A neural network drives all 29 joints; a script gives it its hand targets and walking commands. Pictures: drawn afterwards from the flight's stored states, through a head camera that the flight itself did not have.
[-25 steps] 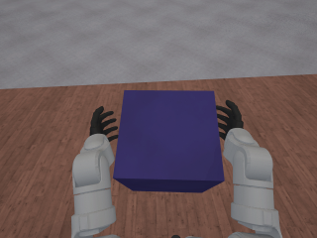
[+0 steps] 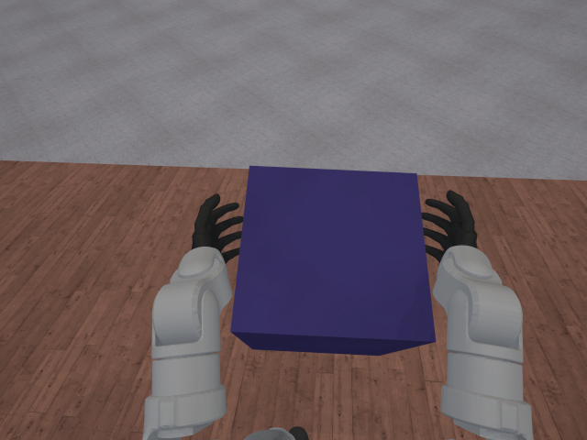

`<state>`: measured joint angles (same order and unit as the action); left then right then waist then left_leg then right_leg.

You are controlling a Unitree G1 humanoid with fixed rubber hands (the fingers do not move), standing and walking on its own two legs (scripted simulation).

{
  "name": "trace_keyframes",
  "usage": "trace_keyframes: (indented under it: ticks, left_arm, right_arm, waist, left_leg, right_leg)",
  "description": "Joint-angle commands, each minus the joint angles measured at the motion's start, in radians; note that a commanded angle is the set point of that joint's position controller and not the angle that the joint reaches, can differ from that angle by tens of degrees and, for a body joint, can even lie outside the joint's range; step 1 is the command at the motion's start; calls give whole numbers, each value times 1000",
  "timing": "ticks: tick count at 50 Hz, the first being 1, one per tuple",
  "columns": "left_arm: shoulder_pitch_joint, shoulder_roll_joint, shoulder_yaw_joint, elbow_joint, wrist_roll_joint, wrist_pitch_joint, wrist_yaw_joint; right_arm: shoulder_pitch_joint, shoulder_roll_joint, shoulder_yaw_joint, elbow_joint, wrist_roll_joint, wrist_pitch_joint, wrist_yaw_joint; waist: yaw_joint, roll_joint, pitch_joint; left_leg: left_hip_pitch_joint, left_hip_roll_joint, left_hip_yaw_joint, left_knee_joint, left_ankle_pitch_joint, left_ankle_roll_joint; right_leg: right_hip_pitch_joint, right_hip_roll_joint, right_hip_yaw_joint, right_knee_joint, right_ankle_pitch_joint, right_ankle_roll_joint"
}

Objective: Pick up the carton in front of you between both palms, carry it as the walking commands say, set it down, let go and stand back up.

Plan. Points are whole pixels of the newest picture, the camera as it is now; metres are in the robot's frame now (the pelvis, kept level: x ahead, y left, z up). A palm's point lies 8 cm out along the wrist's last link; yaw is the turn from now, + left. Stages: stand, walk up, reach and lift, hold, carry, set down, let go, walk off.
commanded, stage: carry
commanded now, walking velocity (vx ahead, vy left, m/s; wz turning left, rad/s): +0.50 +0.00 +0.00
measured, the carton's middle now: (323, 273) +0.33 +0.02 +0.02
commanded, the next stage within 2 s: none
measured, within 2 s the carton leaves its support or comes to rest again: neither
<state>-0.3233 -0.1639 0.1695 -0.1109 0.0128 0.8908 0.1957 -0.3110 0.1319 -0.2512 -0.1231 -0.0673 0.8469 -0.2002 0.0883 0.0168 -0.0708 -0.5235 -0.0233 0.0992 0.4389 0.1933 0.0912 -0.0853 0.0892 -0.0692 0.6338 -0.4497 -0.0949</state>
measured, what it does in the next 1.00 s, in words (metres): goes down: left foot 0.05 m lower, then right foot 0.05 m lower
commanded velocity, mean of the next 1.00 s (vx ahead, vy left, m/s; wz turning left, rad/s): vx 0.33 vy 0.00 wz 0.00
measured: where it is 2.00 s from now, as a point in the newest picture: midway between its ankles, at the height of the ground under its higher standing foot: (330, 316)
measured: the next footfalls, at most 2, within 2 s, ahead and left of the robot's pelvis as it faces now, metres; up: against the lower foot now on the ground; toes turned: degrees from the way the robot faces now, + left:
left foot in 0.02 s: +0.17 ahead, +0.06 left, -0.05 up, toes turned +3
right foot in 0.56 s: +0.50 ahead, -0.05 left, -0.10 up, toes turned -2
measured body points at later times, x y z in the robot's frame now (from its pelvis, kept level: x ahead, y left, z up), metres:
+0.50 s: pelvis +0.31 +0.01 -0.04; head +0.32 +0.01 +0.41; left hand +0.64 +0.16 +0.05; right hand +0.63 -0.16 +0.06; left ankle +0.14 +0.06 -0.75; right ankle +0.46 -0.08 -0.76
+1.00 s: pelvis +0.59 +0.01 -0.09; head +0.62 +0.00 +0.36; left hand +0.91 +0.17 +0.00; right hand +0.94 -0.14 -0.01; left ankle +0.73 +0.08 -0.81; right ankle +0.47 -0.05 -0.80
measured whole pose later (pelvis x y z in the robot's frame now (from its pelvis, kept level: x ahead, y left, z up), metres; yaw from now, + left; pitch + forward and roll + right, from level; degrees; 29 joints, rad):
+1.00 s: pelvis +0.59 +0.01 -0.09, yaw +0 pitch +4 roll +0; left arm -0.32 -0.17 0.18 -0.12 0.02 0.88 0.19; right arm -0.32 0.14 -0.25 -0.11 -0.06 0.84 -0.19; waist 0.06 0.01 -0.03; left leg -0.54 -0.02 0.09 0.51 0.18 0.06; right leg -0.20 0.08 -0.08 0.68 -0.38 -0.10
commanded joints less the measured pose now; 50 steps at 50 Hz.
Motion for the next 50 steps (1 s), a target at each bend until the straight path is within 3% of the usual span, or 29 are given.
trace_keyframes:
  ticks: [1,2,3,4,5,6,7,9,13,16,20,23,25,26,27,28,29,30,31,32,33,34,36,39,40,43,47,48,50]
  left_arm:
    - [-490,-583,-561,-64,-139,-1,17]
    - [-506,-571,-550,-66,-135,15,23]
    - [-504,-575,-547,-55,-147,39,26]
    - [-501,-564,-536,-81,-159,46,33]
    - [-543,-580,-519,-93,-152,48,39]
    - [-566,-611,-490,-81,-135,46,41]
    - [-560,-626,-466,-57,-116,45,37]
    - [-554,-665,-461,-25,-92,38,18]
    - [-557,-708,-495,-10,-86,9,-5]
    - [-545,-705,-508,-26,-86,-3,-4]
    - [-528,-670,-514,-48,-89,4,5]
    - [-497,-633,-498,-35,-76,21,8]
    - [-474,-603,-476,-10,-65,33,9]
    - [-449,-590,-460,11,-56,37,11]
    - [-439,-581,-445,21,-48,41,10]
    - [-426,-565,-425,34,-42,45,9]
    - [-430,-548,-408,61,-39,51,12]
    - [-450,-546,-414,72,-48,45,22]
    - [-441,-613,-439,74,-71,37,15]
    - [-513,-670,-471,35,-96,27,2]
    - [-585,-724,-509,5,-125,17,-12]
    - [-641,-761,-546,-17,-152,5,-24]
    - [-662,-784,-573,-33,-170,-22,-36]
    - [-579,-778,-582,-27,-152,-49,-33]
    - [-548,-773,-581,-28,-148,-54,-31]
    - [-481,-756,-583,-40,-141,-62,-27]
    - [-456,-701,-577,-72,-143,-54,-14]
    - [-449,-681,-571,-71,-139,-46,-7]
    - [-456,-635,-559,-63,-130,-24,5]
  right_arm:
    - [-393,573,529,-9,126,53,-12]
    - [-382,547,509,4,128,69,-14]
    - [-427,519,494,19,126,78,-26]
    - [-423,544,516,20,161,84,-32]
    - [-462,592,544,-5,189,84,-27]
    - [-524,633,565,-32,208,86,-16]
    - [-583,674,593,-48,222,85,-4]
    - [-630,728,630,-51,239,76,20]
    - [-601,759,653,-27,234,56,37]
    - [-575,752,660,-29,233,46,41]
    - [-509,710,642,-18,206,48,29]
    - [-465,681,628,9,183,59,18]
    - [-474,676,634,21,183,71,13]
    - [-488,676,638,28,186,78,12]
    - [-496,676,640,39,189,84,11]
    - [-510,670,636,42,188,90,8]
    - [-518,687,638,51,189,101,5]
    - [-503,692,616,59,187,101,-1]
    - [-550,705,608,25,187,93,-3]
    - [-599,748,604,20,187,81,-2]
    - [-617,777,593,28,179,67,2]
    - [-609,798,579,44,162,55,7]
    - [-570,820,580,77,141,31,16]
    - [-515,819,595,80,136,-3,18]
    - [-500,816,600,69,137,-10,16]
    - [-479,792,614,26,143,-21,13]
    - [-479,723,622,-35,160,-8,10]
    - [-469,697,615,-39,159,1,8]
    - [-435,648,585,-26,145,24,3]
  waist:
    - [-106,-57,-334]
    - [-89,67,-378]
    - [-146,262,-484]
    - [-154,216,-519]
    - [-151,119,-435]
    - [-138,10,-376]
    - [-121,-20,-337]
    - [-109,6,-307]
    - [-136,62,-324]
    - [-149,83,-324]
    - [-189,76,-278]
    - [-207,86,-243]
    - [-168,96,-240]
    - [-125,85,-267]
    - [-75,59,-299]
    - [-54,-46,-353]
    - [-69,-223,-414]
    - [-26,-320,-508]
    - [-11,-198,-467]
    - [-26,-109,-403]
    - [-50,-21,-342]
    - [-64,-4,-322]
    - [-67,-44,-303]
    - [-45,-113,-341]
    - [-39,-127,-358]
    - [-17,-132,-371]
    - [4,-128,-318]
    - [-1,-127,-302]
    - [-66,-96,-291]
  left_leg:
    - [473,47,-19,-50,133,11]
    - [688,233,-200,118,514,5]
    - [953,447,-569,171,530,231]
    - [906,453,-719,80,56,296]
    - [762,376,-672,4,-142,256]
    - [634,345,-602,-35,-197,213]
    - [529,334,-546,-56,-162,199]
    - [402,291,-448,-89,-159,163]
    - [518,246,-318,-46,175,127]
    - [603,197,-237,-10,318,85]
    - [641,120,-167,29,342,60]
    - [638,108,-153,91,258,58]
    - [591,122,-147,194,282,39]
    - [554,117,-116,301,301,16]
    - [447,97,-77,458,196,-8]
    - [224,54,-54,674,-198,-21]
    - [-35,-36,-56,841,-792,-50]
    - [-243,-75,-114,1087,-839,-69]
    - [-269,-12,-141,1057,-761,-35]
    - [-257,11,-139,1000,-704,-23]
    - [-214,38,-137,911,-652,-26]
    - [-164,61,-144,838,-622,-31]
    - [-114,65,-118,720,-592,-49]
    - [-171,52,-78,567,-460,-60]
    - [-182,44,-63,520,-398,-58]
    - [-168,9,-11,362,-229,-53]
    - [-38,-43,29,143,-45,-33]
    - [26,-49,27,88,-4,-26]
    - [263,-29,36,-102,159,-22]
  right_leg:
    - [-63,-144,30,364,702,30]
    - [-301,-89,12,548,117,43]
    - [-616,16,68,834,-212,101]
    - [-717,-31,106,915,-174,67]
    - [-725,-62,117,848,-96,39]
    - [-689,-89,116,767,-31,35]
    - [-647,-115,113,683,2,37]
    - [-559,-136,97,566,28,53]
    - [-638,-138,51,381,186,68]
    - [-670,-124,29,249,345,63]
    - [-624,-68,-40,2,531,48]
    - [-527,-45,-58,-174,661,25]
    - [-386,-42,-57,-230,677,0]
    - [-262,-40,-67,-264,683,-5]
    - [-85,-73,-54,-285,719,-2]
    - [141,-211,86,-161,952,2]
    - [379,-430,380,-10,1273,-77]
    - [515,-544,656,-89,862,-264]
    - [382,-473,663,-172,524,-249]
    - [251,-417,593,-223,419,-211]
    - [113,-393,524,-254,427,-181]
    - [20,-379,470,-268,414,-165]
    - [-44,-347,369,-263,613,-135]
    - [84,-315,243,-184,1104,-89]
    - [124,-294,208,-162,1173,-70]
    - [186,-225,136,-108,1175,-30]
    - [147,-176,83,-20,1064,-23]
    - [110,-175,76,22,1004,-24]
    - [-10,-165,47,170,909,21]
